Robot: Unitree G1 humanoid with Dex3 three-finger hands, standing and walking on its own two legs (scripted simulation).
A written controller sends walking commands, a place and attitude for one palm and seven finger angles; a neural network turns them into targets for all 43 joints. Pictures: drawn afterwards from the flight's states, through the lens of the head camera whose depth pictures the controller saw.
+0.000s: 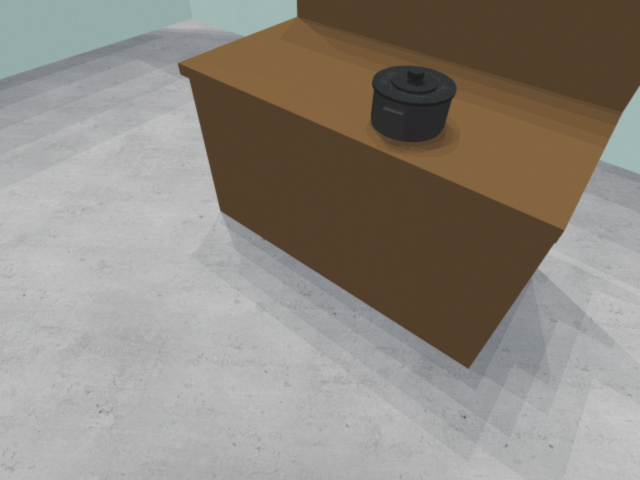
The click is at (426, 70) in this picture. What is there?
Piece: lid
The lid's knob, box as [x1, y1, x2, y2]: [407, 67, 424, 79]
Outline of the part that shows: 408,69 407,76 409,78 421,79 423,77 424,70 422,68 410,67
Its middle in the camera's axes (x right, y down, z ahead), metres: +0.24 -0.41 +0.96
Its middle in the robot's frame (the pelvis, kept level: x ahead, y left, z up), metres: +1.01 -0.18 +0.06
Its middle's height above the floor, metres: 0.84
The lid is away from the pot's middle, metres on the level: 0.00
